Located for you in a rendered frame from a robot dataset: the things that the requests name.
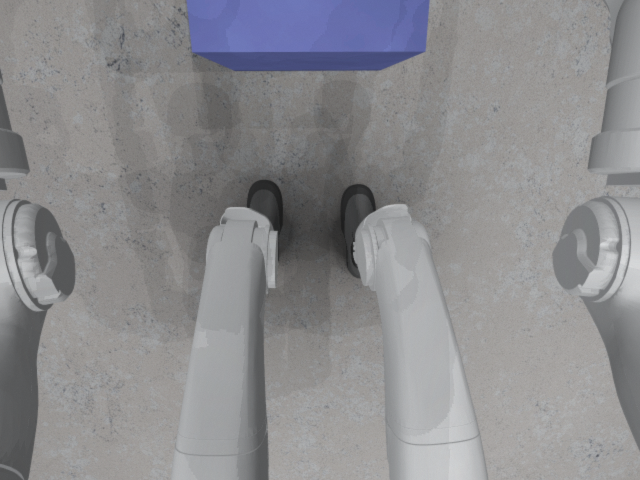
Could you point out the left robot forearm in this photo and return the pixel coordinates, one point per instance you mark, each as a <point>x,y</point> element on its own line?
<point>13,159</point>

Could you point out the left robot thigh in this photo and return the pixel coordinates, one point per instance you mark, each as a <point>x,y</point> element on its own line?
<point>223,431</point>

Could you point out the robot right foot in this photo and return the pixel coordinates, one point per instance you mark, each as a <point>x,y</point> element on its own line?
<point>356,204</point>

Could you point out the robot left upper arm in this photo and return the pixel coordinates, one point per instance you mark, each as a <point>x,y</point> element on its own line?
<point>37,269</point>

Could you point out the robot right upper arm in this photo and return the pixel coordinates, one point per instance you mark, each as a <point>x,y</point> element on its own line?
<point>598,258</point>

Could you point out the right robot forearm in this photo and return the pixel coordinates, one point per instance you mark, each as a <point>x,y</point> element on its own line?
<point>616,150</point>

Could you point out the carton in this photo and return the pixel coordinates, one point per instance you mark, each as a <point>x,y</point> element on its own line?
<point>308,35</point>

